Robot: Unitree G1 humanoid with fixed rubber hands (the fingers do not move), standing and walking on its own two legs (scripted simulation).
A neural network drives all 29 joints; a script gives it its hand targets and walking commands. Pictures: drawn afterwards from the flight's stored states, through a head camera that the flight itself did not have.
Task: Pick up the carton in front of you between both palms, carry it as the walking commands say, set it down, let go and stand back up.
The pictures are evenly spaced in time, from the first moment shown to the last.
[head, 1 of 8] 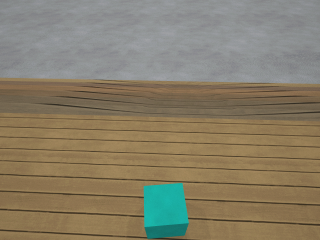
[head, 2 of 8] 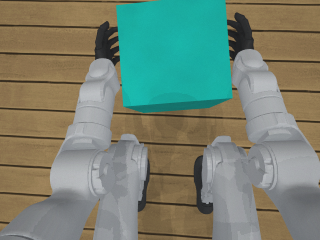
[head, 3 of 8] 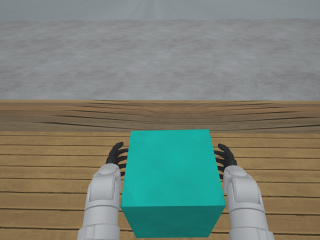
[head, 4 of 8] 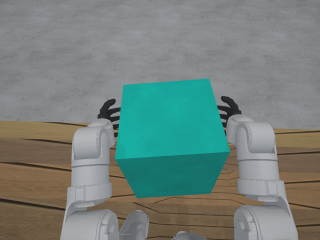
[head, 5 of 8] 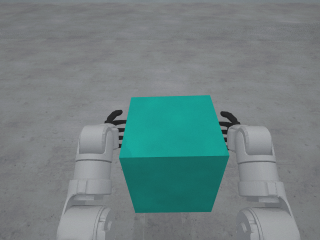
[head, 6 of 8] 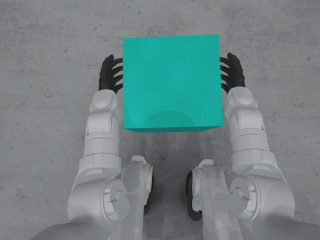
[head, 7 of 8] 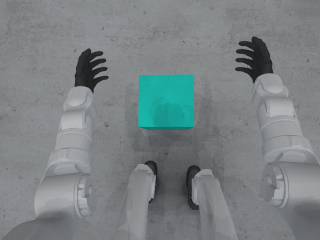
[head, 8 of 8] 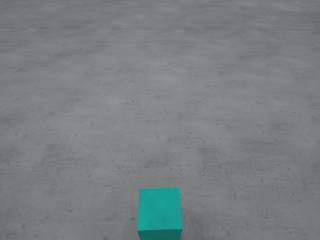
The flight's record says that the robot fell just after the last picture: no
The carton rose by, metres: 0.68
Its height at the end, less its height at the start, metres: -1.02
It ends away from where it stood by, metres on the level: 3.44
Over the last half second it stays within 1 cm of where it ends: yes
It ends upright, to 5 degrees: yes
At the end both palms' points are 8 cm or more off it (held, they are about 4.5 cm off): yes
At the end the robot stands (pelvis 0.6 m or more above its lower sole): yes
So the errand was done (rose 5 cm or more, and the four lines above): yes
